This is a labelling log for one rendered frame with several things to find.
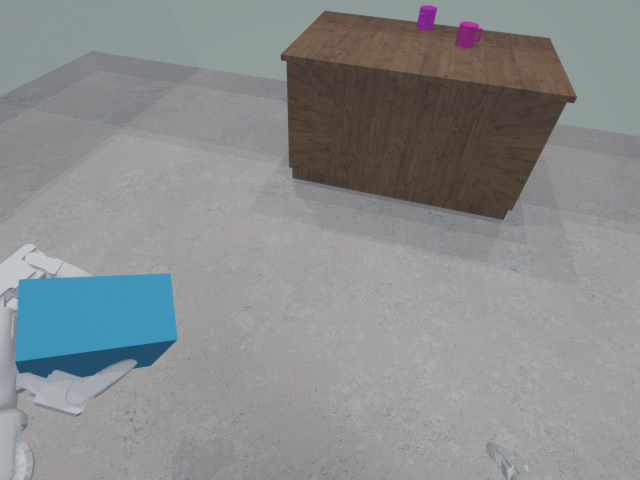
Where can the robot right hand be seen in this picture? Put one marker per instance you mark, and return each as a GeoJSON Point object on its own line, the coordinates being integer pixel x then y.
{"type": "Point", "coordinates": [512, 465]}

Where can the sponge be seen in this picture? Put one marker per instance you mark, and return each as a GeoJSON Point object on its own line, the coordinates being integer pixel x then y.
{"type": "Point", "coordinates": [81, 325]}

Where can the left robot forearm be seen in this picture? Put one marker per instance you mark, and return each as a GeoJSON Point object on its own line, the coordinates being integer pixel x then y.
{"type": "Point", "coordinates": [16, 457]}

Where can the robot left hand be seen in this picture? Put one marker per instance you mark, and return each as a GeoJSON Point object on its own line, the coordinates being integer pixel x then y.
{"type": "Point", "coordinates": [60, 392]}

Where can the table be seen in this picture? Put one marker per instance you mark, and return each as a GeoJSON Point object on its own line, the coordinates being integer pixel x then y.
{"type": "Point", "coordinates": [380, 106]}

